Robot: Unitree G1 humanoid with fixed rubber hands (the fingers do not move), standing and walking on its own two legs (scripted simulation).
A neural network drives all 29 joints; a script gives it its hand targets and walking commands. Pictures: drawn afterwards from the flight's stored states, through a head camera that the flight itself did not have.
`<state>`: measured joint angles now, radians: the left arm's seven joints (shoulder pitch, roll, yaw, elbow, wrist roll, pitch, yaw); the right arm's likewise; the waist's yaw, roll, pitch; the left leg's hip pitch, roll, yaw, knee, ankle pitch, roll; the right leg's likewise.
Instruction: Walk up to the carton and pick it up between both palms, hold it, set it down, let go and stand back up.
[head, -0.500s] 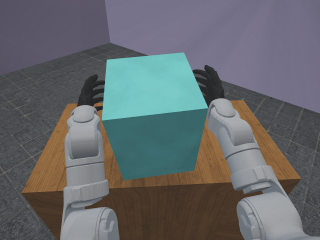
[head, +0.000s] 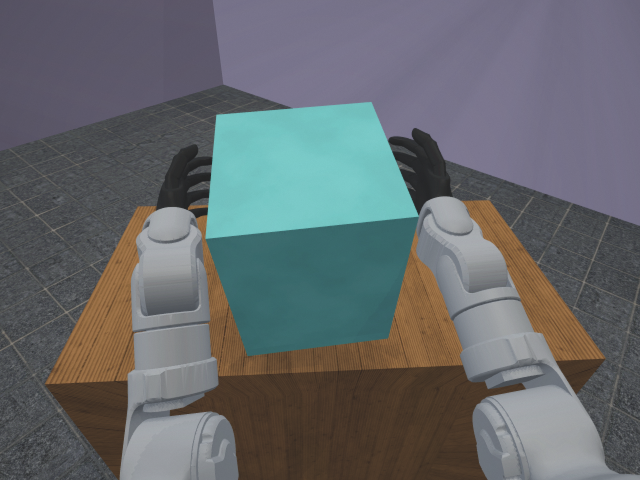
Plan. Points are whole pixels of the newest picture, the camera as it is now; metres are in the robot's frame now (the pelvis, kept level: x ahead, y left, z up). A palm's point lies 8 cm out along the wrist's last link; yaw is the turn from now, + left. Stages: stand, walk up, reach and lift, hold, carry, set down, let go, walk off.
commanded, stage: set down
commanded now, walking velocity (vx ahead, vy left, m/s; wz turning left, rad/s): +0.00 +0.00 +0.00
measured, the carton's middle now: (307, 233) +0.40 +0.01 +0.15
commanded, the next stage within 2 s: none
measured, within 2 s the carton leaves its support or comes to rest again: neither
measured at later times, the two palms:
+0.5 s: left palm (185, 233) +0.38 +0.16 +0.17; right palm (411, 216) +0.38 -0.13 +0.18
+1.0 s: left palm (186, 231) +0.40 +0.17 +0.16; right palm (402, 213) +0.41 -0.12 +0.17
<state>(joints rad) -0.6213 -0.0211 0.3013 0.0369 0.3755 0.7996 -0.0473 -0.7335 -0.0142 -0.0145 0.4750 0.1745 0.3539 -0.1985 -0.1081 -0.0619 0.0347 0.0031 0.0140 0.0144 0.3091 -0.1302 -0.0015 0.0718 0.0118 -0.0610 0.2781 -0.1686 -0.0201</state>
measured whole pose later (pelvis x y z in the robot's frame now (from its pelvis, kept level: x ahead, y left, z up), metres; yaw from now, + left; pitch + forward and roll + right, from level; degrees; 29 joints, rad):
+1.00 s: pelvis +0.02 +0.00 +0.00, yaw +1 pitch -8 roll +0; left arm -0.68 -0.03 0.35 0.50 0.37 0.36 -0.01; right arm -0.75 0.05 -0.26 0.86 -0.10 -0.10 -0.12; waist -0.02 -0.07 0.05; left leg -0.01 0.01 0.02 0.28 -0.14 0.00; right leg 0.06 0.00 -0.08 0.24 -0.18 -0.02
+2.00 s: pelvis +0.04 +0.00 +0.00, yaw -2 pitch +2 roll +0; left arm -0.80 -0.04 0.49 0.84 0.37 0.13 0.03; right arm -0.85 0.09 -0.60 0.99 -0.37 -0.16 -0.04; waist 0.04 -0.05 -0.03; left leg -0.17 0.03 0.09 0.29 -0.15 0.00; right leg -0.12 0.01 -0.05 0.27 -0.18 -0.02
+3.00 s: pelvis +0.04 +0.00 +0.00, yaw -4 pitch +10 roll +0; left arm -0.92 -0.02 0.64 1.02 0.43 -0.01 0.03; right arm -0.91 0.14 -0.79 0.96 -0.56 -0.14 -0.01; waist 0.05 -0.04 -0.08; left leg -0.33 0.04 0.12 0.30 -0.13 0.00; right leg -0.31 0.00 -0.05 0.31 -0.17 -0.02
